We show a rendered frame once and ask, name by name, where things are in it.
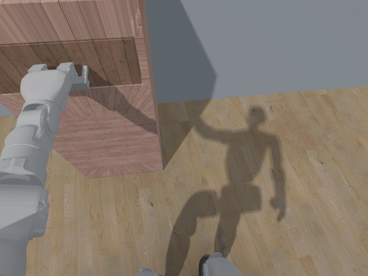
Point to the robot right shin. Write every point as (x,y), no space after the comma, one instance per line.
(215,255)

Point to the handle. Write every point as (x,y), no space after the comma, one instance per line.
(81,82)

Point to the left robot forearm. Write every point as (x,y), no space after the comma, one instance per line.
(25,154)

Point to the drawer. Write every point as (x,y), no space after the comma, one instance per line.
(111,61)

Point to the robot left hand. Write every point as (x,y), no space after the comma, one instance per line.
(50,85)

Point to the cabinet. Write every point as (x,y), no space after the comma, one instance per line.
(105,131)

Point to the robot left upper arm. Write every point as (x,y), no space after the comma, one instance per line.
(23,216)

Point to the right robot thigh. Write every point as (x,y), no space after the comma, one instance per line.
(220,267)

